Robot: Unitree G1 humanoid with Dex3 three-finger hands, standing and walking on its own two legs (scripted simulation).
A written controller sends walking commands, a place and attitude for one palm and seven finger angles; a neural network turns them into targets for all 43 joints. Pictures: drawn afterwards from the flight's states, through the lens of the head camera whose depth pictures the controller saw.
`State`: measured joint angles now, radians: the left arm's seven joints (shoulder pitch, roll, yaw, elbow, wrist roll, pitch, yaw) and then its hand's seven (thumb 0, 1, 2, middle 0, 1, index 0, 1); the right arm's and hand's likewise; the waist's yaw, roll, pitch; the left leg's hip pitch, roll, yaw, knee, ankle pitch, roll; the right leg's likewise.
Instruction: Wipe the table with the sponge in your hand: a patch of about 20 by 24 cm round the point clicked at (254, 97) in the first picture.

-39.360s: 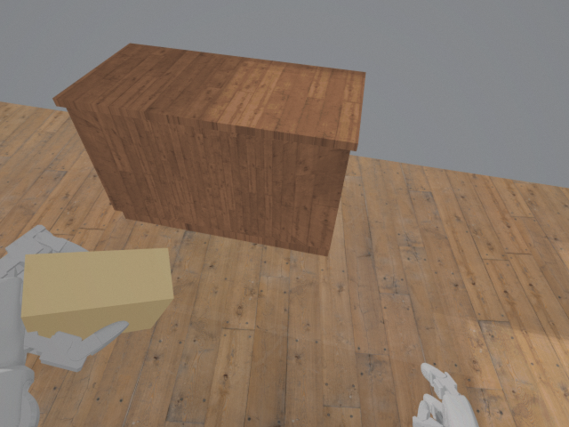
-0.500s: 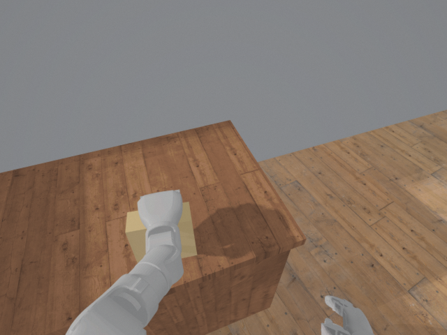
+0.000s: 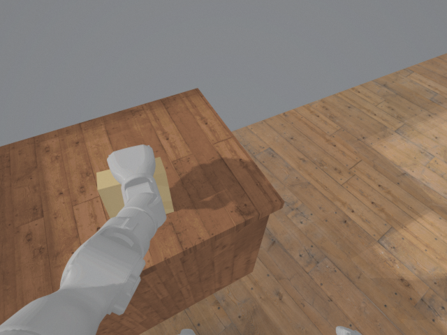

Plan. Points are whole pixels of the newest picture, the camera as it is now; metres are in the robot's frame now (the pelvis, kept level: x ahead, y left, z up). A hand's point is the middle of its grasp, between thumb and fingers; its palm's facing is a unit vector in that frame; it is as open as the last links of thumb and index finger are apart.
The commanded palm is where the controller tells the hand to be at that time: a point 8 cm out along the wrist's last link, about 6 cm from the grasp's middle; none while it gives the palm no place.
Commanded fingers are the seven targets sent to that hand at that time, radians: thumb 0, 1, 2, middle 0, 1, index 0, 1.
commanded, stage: wipe forward along the third lane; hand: left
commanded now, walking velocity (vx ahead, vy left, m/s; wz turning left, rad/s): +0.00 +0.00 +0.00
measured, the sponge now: (139, 199) +0.41 +0.18 -0.04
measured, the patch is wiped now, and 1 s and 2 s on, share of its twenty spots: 0.90 1.00 1.00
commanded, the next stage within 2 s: wipe back along the third lane in 0.98 s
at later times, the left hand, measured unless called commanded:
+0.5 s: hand (136, 161) +0.48 +0.19 +0.00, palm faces -0.15 -0.01 -0.99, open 9.9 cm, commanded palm +0.47 +0.19 +0.03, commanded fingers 0.00 0.10 1.30 -1.20 -1.60 -1.20 -1.60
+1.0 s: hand (129, 145) +0.53 +0.21 +0.01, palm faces -0.13 -0.01 -0.99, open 9.9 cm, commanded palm +0.53 +0.20 +0.04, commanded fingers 0.00 0.10 1.30 -1.20 -1.60 -1.20 -1.60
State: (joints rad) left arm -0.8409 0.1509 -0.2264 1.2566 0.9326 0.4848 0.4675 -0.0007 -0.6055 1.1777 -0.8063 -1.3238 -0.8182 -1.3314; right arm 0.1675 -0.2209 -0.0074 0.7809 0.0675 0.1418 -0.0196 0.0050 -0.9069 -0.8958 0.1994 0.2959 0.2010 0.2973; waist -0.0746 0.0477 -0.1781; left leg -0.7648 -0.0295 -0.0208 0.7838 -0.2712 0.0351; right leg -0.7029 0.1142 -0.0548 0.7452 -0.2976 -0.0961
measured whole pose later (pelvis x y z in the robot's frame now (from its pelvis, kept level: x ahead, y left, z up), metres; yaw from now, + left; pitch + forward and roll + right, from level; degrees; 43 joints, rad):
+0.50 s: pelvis +0.02 +0.01 -0.01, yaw -1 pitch +20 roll -3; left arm -0.99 0.25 -0.15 1.36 0.95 0.47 0.42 0.00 -0.61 1.18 -0.81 -1.33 -0.82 -1.34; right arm 0.25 -0.24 0.01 0.76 0.06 0.07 0.02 0.00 -0.91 -0.90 0.20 0.30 0.20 0.30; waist -0.13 0.06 -0.20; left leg -0.88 -0.01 -0.02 0.85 -0.32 0.04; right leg -0.81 0.13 -0.05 0.78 -0.32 -0.09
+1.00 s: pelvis +0.01 +0.03 -0.02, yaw -2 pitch +23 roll -4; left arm -1.16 0.34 -0.12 1.46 0.99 0.49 0.41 0.01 -0.60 1.18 -0.80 -1.35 -0.81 -1.36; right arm 0.26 -0.24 0.02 0.74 0.05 0.08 0.03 0.00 -0.91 -0.90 0.20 0.30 0.20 0.30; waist -0.19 0.06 -0.19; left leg -0.98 -0.01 -0.01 0.90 -0.33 0.07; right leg -0.89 0.13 -0.05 0.80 -0.32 -0.06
